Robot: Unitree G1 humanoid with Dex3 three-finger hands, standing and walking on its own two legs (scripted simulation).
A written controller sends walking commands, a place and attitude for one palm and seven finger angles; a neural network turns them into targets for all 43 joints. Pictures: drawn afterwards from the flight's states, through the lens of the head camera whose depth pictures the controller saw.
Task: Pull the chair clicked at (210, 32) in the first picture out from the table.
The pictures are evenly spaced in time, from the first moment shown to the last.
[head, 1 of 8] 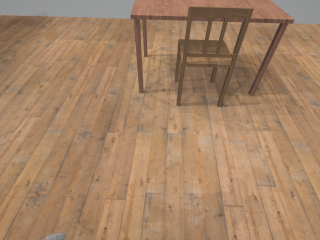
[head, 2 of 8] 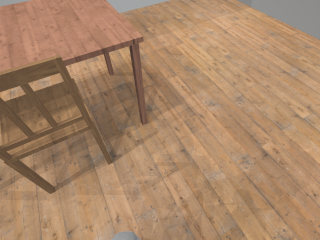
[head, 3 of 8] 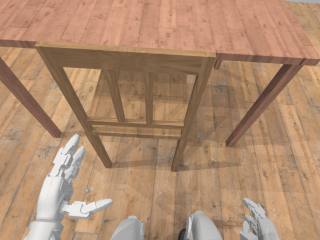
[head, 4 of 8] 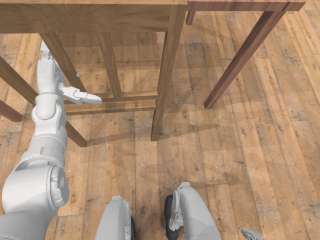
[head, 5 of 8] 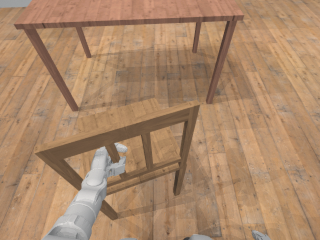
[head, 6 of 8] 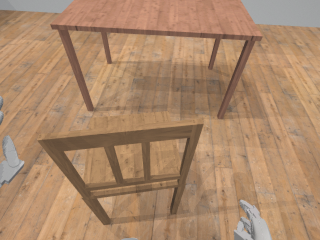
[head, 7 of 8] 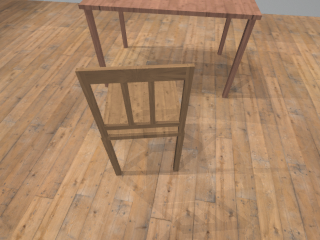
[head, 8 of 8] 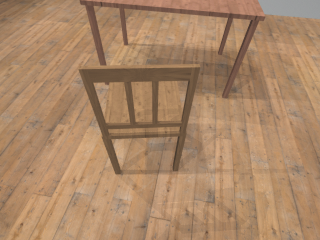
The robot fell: no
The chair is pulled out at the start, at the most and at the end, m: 0.00 0.65 0.64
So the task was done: yes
